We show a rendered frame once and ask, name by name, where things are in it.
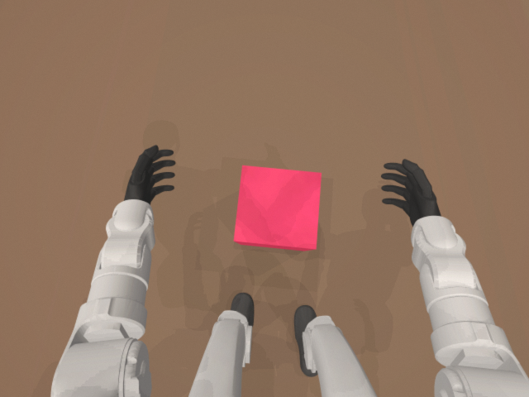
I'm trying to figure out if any robot right forearm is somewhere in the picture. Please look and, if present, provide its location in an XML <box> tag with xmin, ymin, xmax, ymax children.
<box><xmin>411</xmin><ymin>216</ymin><xmax>529</xmax><ymax>382</ymax></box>

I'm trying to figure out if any carton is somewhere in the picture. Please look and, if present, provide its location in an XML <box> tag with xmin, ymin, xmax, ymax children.
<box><xmin>234</xmin><ymin>165</ymin><xmax>322</xmax><ymax>251</ymax></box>

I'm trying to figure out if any right robot foot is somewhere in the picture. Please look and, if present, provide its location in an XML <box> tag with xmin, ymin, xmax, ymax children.
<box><xmin>294</xmin><ymin>305</ymin><xmax>317</xmax><ymax>377</ymax></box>

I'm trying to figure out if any left robot upper arm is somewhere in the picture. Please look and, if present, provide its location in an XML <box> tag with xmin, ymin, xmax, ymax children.
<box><xmin>54</xmin><ymin>337</ymin><xmax>152</xmax><ymax>397</ymax></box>

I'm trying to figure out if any robot left forearm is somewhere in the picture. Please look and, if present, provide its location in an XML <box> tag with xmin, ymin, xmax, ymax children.
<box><xmin>50</xmin><ymin>199</ymin><xmax>155</xmax><ymax>397</ymax></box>

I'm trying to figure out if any right robot upper arm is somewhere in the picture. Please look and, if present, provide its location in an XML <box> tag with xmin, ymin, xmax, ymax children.
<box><xmin>434</xmin><ymin>365</ymin><xmax>529</xmax><ymax>397</ymax></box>

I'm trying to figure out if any left robot hand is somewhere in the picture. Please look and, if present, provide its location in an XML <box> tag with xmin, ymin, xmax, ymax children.
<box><xmin>124</xmin><ymin>145</ymin><xmax>175</xmax><ymax>205</ymax></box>

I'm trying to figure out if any right robot hand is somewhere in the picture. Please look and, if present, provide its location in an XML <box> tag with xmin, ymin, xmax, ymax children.
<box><xmin>381</xmin><ymin>159</ymin><xmax>441</xmax><ymax>226</ymax></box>

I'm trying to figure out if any left robot shin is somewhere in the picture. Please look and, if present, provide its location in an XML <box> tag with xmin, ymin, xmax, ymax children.
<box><xmin>212</xmin><ymin>310</ymin><xmax>248</xmax><ymax>330</ymax></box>

